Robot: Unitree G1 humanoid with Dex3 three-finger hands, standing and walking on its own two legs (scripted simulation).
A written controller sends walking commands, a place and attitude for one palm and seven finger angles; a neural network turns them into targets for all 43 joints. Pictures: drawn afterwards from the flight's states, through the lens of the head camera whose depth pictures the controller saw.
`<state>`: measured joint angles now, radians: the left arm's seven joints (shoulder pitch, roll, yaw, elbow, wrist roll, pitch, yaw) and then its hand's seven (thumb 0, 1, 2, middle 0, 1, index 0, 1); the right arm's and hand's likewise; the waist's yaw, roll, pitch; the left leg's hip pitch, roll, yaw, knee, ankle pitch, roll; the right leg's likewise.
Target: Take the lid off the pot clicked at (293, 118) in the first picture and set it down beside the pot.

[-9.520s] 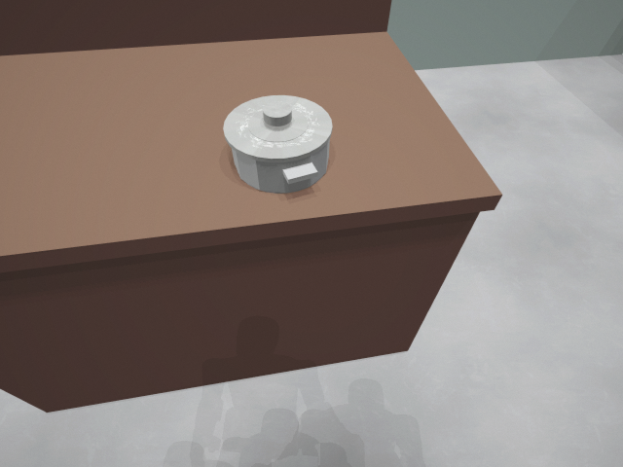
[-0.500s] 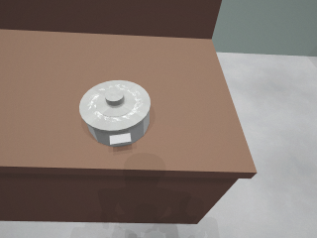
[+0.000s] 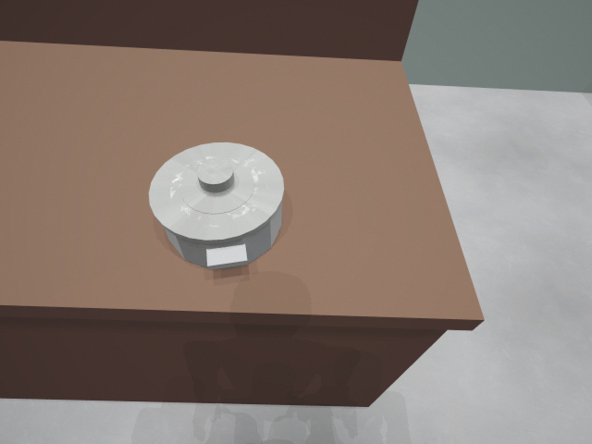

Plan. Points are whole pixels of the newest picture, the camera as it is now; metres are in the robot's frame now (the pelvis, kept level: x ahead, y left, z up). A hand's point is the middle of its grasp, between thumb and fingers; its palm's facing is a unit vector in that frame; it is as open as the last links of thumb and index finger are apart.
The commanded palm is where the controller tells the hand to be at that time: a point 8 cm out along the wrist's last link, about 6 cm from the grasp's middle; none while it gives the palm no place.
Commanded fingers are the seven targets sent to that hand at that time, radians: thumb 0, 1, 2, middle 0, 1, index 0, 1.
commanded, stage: look again from close up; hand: left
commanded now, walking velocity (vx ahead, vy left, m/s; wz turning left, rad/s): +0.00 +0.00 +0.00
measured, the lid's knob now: (215, 175) +0.44 +0.15 +0.11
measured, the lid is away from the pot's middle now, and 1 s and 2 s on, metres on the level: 0.00 0.00 0.00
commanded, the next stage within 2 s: lift the closed hand beside the body in 0.22 s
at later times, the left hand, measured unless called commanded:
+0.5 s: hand out of the picture +0.11 +0.19 -0.09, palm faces +0.12 -0.94 -0.32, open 6.7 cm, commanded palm +0.08 +0.23 -0.03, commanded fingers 0.00 0.90 0.90 -0.64 -0.78 -0.64 -0.78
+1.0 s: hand out of the picture +0.09 +0.19 +0.03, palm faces +0.29 -0.90 -0.33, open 3.1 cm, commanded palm +0.03 +0.23 +0.07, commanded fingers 0.00 0.90 0.90 -1.30 -1.50 -1.30 -1.50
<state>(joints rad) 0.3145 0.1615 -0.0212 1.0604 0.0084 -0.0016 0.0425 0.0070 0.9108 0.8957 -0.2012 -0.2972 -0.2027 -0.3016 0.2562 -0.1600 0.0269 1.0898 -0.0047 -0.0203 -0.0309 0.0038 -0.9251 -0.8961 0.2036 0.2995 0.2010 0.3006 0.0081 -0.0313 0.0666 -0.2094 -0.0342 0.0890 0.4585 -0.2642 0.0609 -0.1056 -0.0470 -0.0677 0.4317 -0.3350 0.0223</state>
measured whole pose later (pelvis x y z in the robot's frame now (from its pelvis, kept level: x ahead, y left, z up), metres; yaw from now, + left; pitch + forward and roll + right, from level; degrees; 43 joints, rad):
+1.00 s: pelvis -0.04 -0.04 +0.00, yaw +2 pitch -4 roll -1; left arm 0.64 0.25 0.13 -0.15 -0.04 -0.06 0.06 0.02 0.90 0.90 -1.21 -1.40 -1.21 -1.41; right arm 0.19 -0.20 0.03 0.57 0.00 -0.10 -0.06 0.01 -0.90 -0.90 0.21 0.30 0.20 0.30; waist 0.06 0.05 0.03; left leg -0.17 0.02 0.03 0.42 -0.18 0.01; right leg -0.04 0.02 -0.11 0.36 -0.25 -0.04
